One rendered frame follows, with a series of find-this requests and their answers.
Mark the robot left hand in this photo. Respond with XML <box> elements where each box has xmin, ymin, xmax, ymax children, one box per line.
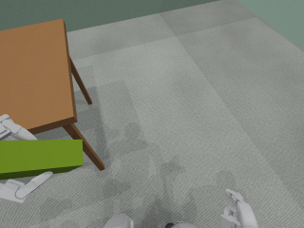
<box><xmin>0</xmin><ymin>114</ymin><xmax>53</xmax><ymax>203</ymax></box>

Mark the table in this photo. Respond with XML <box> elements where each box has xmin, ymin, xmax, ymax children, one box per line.
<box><xmin>0</xmin><ymin>19</ymin><xmax>105</xmax><ymax>171</ymax></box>

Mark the robot right hand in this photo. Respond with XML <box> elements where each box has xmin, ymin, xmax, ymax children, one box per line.
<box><xmin>220</xmin><ymin>188</ymin><xmax>258</xmax><ymax>228</ymax></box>

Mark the left robot thigh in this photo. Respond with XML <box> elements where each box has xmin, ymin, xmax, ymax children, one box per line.
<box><xmin>103</xmin><ymin>215</ymin><xmax>135</xmax><ymax>228</ymax></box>

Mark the sponge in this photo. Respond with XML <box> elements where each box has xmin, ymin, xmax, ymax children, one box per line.
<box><xmin>0</xmin><ymin>139</ymin><xmax>84</xmax><ymax>181</ymax></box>

